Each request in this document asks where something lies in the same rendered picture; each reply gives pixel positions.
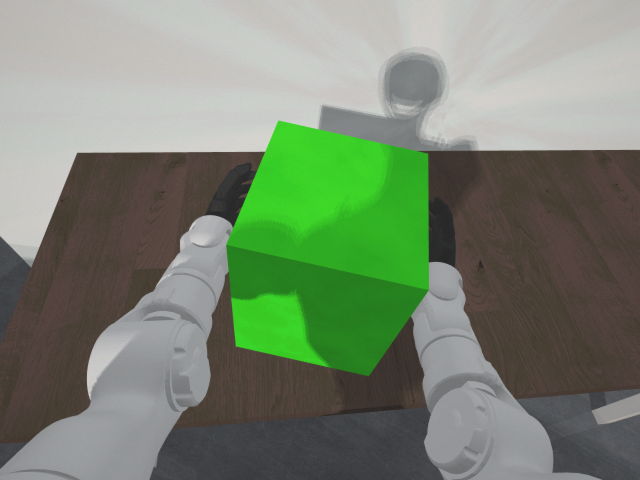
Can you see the robot right forearm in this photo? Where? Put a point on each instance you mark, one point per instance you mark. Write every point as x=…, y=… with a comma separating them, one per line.
x=447, y=347

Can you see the table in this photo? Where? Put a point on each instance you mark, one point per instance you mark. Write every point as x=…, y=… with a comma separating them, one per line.
x=547, y=245

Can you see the robot left forearm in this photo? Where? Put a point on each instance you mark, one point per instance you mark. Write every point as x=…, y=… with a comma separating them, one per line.
x=192, y=284

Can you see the robot right upper arm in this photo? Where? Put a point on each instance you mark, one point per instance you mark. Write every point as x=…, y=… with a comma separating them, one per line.
x=474, y=436

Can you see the robot right hand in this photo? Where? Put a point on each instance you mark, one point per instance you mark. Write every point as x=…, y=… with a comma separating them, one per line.
x=442, y=244

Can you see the carton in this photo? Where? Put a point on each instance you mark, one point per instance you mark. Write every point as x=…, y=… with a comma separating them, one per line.
x=329, y=255

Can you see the robot left upper arm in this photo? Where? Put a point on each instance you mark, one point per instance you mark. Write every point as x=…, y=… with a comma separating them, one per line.
x=143, y=375

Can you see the robot left hand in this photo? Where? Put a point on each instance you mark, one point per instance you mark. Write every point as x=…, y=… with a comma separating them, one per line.
x=226, y=200

